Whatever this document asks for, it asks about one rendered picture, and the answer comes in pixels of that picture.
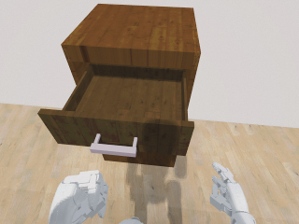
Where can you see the drawer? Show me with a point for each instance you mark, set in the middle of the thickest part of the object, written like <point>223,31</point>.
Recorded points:
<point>121,102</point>

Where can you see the right robot forearm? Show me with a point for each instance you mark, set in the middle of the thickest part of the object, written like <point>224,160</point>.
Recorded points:
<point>242,218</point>

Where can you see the handle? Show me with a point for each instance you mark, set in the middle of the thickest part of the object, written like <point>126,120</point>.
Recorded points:
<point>113,149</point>

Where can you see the robot left hand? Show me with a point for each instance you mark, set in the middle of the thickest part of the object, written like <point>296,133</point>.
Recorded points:
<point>86,190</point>

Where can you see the robot right hand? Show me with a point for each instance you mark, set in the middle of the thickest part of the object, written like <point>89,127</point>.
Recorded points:
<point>231,199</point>

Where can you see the cabinet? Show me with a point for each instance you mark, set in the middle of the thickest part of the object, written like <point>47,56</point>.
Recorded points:
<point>148,36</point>

